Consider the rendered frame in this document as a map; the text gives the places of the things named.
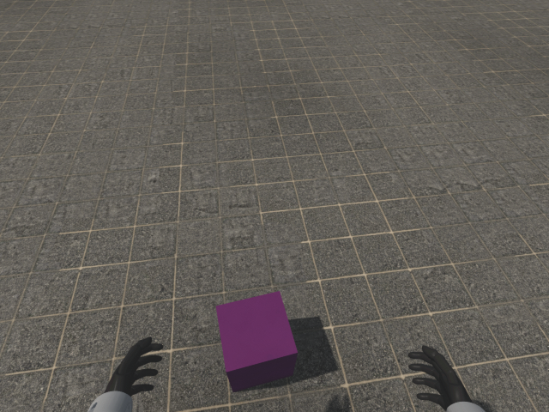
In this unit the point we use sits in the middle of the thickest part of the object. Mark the carton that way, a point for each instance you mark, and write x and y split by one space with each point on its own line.
257 341

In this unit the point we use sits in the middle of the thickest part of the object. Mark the left robot hand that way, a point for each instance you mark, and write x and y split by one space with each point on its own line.
126 373

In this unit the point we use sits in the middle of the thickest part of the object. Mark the right robot hand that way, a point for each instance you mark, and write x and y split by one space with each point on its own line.
446 382

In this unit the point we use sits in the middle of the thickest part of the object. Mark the left robot forearm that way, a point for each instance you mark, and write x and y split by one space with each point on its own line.
112 401

